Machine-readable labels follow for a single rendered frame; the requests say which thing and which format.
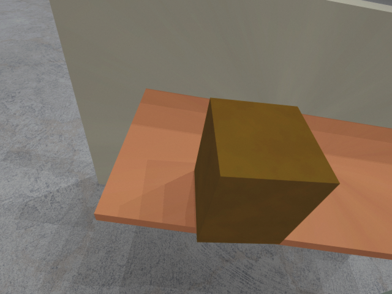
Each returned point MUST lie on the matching carton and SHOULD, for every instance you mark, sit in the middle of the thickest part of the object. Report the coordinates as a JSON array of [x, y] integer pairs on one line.
[[259, 173]]

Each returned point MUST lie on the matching table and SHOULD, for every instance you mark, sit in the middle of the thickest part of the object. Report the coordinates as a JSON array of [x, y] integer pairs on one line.
[[152, 183]]

